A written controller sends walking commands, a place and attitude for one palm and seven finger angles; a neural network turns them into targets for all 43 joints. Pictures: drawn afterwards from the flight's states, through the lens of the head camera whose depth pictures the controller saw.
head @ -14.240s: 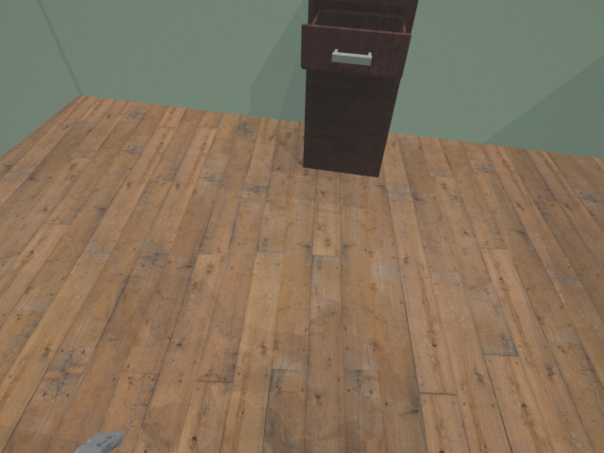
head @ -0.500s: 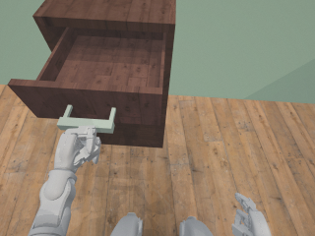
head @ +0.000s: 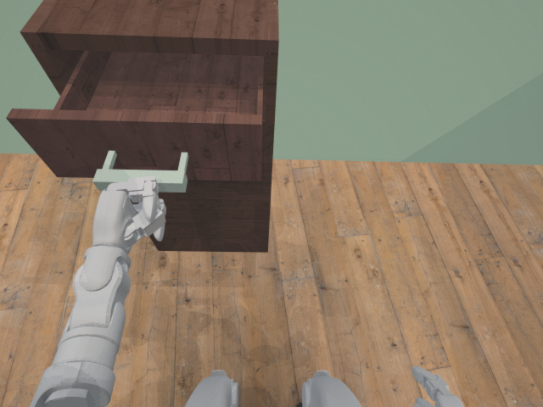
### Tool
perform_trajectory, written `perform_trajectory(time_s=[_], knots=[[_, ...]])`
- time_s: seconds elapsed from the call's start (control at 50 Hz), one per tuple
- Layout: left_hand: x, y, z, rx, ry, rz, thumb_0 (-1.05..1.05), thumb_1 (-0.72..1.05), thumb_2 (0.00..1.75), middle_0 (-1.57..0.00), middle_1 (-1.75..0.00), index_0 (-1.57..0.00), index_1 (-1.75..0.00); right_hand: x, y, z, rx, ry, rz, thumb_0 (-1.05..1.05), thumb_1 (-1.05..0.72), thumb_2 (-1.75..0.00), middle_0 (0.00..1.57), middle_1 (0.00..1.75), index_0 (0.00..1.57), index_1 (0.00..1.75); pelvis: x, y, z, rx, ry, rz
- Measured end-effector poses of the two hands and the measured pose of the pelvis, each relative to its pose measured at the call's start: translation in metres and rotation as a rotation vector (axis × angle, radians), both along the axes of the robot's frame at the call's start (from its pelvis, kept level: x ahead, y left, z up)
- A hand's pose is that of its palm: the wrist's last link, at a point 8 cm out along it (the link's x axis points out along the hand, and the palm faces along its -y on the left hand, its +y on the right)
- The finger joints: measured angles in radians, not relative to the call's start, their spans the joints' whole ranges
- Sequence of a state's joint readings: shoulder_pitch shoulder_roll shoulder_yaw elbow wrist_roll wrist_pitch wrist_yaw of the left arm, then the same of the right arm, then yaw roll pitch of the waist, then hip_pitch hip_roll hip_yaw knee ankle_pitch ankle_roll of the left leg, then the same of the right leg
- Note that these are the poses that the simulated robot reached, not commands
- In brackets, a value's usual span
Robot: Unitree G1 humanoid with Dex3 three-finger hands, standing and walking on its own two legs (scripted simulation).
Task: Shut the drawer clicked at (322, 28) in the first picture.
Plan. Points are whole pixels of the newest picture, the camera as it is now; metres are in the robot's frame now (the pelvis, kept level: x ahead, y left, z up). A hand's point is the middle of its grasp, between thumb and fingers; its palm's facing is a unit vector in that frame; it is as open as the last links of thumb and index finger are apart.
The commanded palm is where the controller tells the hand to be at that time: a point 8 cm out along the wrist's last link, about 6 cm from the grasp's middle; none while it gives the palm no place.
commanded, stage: push the drawer shut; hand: left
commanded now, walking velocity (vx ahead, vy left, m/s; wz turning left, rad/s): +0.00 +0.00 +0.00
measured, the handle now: (144, 169) +0.46 +0.21 +0.05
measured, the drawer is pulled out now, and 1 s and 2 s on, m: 0.16 0.04 0.00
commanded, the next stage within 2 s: pull the fist back off the drawer in 1.68 s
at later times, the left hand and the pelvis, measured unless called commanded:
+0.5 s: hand (166, 186) +0.43 +0.17 +0.05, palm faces +0.01 -1.00 -0.04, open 3.2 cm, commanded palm +0.41 +0.22 +0.05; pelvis +0.00 +0.00 +0.00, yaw +0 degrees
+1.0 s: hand (172, 151) +0.50 +0.17 +0.05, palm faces +0.02 -1.00 -0.03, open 3.2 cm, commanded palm +0.48 +0.21 +0.05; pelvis -0.01 +0.01 -0.01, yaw -2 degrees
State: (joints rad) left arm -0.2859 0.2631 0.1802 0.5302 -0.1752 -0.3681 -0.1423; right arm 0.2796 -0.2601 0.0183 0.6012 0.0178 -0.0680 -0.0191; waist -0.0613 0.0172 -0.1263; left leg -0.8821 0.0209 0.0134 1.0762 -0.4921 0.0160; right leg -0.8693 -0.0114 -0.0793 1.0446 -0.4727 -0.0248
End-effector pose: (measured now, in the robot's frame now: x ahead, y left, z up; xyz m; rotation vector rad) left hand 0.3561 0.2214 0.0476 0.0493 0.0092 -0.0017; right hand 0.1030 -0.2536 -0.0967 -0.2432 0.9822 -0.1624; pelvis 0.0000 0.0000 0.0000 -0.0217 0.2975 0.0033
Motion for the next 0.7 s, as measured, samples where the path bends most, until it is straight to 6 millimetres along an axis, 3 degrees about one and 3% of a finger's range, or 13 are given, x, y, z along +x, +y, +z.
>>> perform_trajectory(time_s=[0.42, 0.7], knots=[[0.044, 0.0, 0.001, -0.005, 0.001, 0.009, 0.0, 0.88, 0.94, -1.4, -1.6, -1.4, -1.6, -0.021, 0.002, -0.009, 0.01, 0.094, -0.036, 0.0, -0.91, -0.9, 0.2, 0.3, 0.2, 0.3, 0.0, 0.002, -0.002, -0.001, 0.029, -0.007], [0.073, 0.003, 0.0, -0.011, -0.003, 0.011, -0.01, 0.84, 0.94, -1.4, -1.6, -1.4, -1.6, -0.054, -0.002, -0.017, -0.011, 0.179, -0.056, 0.0, -0.91, -0.9, 0.2, 0.3, 0.2, 0.3, -0.009, 0.001, -0.009, -0.007, 0.053, -0.005]])
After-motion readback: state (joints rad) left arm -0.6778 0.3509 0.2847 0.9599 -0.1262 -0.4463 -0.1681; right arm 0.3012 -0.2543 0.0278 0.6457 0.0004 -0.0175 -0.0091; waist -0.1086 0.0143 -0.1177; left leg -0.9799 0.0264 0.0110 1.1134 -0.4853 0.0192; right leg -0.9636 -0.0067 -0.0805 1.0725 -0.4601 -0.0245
